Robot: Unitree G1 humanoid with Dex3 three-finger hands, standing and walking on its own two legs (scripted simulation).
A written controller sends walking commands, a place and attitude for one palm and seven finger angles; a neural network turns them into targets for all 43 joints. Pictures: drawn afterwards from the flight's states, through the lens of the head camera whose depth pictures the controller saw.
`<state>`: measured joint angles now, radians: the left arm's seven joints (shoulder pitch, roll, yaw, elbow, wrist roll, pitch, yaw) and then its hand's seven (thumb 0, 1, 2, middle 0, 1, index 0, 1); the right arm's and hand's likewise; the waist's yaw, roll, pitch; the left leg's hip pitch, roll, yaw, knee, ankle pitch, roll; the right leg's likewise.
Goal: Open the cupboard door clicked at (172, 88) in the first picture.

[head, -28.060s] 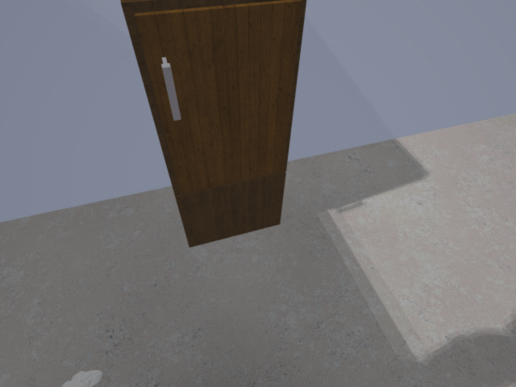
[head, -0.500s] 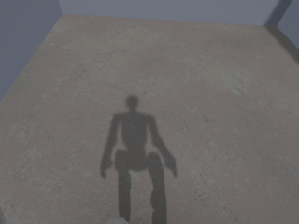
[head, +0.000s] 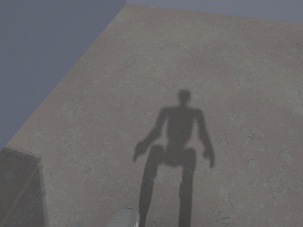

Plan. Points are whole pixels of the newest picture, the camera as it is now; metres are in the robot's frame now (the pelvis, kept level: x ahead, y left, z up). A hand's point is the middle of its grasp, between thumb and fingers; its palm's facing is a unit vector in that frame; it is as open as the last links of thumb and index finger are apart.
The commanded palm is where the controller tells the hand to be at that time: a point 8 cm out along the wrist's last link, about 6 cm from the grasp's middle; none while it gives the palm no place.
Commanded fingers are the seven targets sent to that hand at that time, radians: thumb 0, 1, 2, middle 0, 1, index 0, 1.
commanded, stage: turn to face it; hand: left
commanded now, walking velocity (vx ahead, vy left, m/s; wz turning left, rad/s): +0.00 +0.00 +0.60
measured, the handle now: out of the picture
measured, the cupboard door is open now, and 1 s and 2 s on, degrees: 42 42 42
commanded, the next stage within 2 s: none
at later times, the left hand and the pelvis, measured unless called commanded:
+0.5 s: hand out of the picture +0.07 +0.23 -0.16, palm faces +0.32 -0.91 -0.28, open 7.4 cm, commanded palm none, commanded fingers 0.00 0.90 0.90 -0.20 -0.30 -0.20 -0.30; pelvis +0.03 -0.01 +0.00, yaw +17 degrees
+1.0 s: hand out of the picture -0.06 +0.19 -0.19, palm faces +0.63 -0.75 -0.23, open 7.3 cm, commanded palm none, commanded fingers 0.00 0.90 0.90 -0.20 -0.30 -0.20 -0.30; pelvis +0.03 +0.00 -0.01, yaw +38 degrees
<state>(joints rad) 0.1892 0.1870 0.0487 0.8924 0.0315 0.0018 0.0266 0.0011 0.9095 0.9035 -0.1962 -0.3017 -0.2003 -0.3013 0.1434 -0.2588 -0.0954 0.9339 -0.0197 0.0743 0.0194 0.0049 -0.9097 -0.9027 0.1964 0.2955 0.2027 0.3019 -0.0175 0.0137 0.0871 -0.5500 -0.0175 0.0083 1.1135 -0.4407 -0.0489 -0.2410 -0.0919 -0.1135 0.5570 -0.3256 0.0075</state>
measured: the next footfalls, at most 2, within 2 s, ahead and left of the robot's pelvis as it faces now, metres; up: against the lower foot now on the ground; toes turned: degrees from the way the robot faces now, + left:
left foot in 0.20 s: +0.04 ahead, +0.13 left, +0.00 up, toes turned +14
right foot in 0.54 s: +0.13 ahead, -0.11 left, +0.00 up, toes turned +16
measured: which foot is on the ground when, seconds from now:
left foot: up 0.00-0.18, down 0.20-0.54, up 0.56-0.92, down 0.94-1.00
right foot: down 0.00-0.20, up 0.22-0.52, down 0.54-0.94, up 0.96-1.00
